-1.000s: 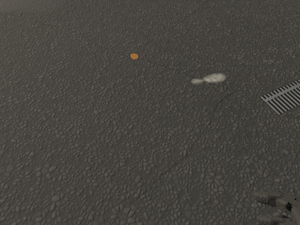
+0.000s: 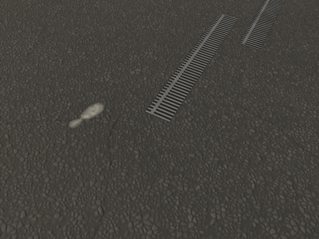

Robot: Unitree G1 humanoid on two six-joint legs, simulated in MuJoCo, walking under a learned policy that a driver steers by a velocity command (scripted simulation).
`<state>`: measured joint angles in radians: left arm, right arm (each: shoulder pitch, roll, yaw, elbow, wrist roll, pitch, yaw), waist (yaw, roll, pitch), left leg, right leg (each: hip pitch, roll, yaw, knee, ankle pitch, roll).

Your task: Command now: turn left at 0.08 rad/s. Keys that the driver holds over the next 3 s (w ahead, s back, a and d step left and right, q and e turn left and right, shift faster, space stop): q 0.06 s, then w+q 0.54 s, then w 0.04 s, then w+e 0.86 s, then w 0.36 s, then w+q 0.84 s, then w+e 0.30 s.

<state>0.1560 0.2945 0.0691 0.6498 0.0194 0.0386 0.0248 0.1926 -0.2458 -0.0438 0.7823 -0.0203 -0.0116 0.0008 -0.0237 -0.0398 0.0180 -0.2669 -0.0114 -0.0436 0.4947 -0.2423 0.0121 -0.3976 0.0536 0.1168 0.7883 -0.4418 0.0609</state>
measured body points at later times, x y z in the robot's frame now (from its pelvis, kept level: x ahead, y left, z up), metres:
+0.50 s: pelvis +0.07 +0.07 -0.02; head +0.09 +0.09 +0.42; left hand +0.04 +0.37 -0.15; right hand +0.32 -0.15 -0.09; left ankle +0.11 +0.17 -0.74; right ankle -0.01 -0.14 -0.72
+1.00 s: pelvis +0.33 +0.16 -0.02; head +0.36 +0.17 +0.43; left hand +0.49 +0.44 -0.10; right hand +0.42 -0.13 -0.14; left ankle +0.11 +0.17 -0.74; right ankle +0.50 +0.11 -0.74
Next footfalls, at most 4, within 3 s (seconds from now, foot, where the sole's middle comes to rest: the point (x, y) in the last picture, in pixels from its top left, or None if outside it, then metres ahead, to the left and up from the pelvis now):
0.12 right None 0.02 -0.14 -0.78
0.48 left None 0.14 0.18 -0.78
1.02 right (125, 229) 0.54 0.12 -0.78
1.46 left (69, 179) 0.77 0.39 -0.78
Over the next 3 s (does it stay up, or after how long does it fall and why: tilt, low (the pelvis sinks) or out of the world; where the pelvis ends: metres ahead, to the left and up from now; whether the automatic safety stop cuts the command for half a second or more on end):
stays up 1.44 0.29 -0.02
